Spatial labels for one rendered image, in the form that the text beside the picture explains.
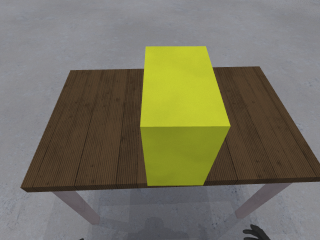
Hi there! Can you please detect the table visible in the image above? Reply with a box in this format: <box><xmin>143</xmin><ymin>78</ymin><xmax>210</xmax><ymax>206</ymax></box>
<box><xmin>20</xmin><ymin>66</ymin><xmax>320</xmax><ymax>225</ymax></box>

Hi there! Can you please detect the right robot hand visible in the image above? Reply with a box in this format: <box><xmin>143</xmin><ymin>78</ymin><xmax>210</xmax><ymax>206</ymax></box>
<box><xmin>243</xmin><ymin>224</ymin><xmax>271</xmax><ymax>240</ymax></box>

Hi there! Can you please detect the carton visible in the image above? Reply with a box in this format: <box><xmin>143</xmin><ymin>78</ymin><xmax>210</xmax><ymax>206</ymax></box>
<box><xmin>140</xmin><ymin>46</ymin><xmax>231</xmax><ymax>186</ymax></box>

